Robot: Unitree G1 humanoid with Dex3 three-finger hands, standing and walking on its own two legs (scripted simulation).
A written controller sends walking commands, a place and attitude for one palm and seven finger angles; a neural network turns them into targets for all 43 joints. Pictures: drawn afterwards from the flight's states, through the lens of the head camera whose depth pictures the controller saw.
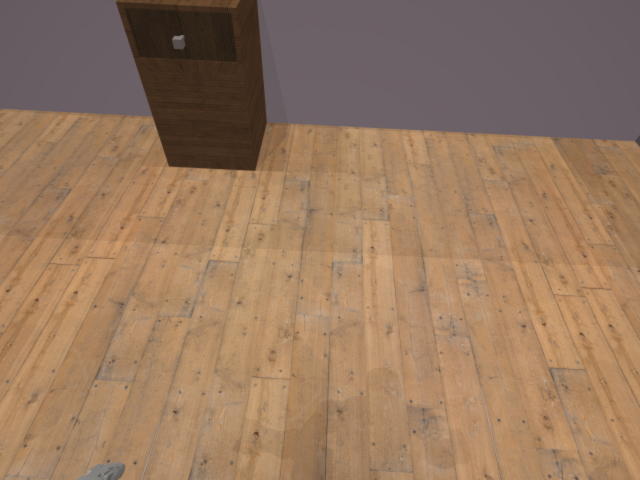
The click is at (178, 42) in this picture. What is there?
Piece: drawer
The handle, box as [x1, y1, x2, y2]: [172, 35, 185, 48]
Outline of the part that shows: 183,35 173,37 172,41 174,48 183,48 185,45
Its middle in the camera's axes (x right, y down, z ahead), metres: -0.54 -0.75 +1.46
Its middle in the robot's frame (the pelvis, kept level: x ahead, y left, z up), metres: +1.56 +0.62 -0.13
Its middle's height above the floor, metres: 0.64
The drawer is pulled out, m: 0.00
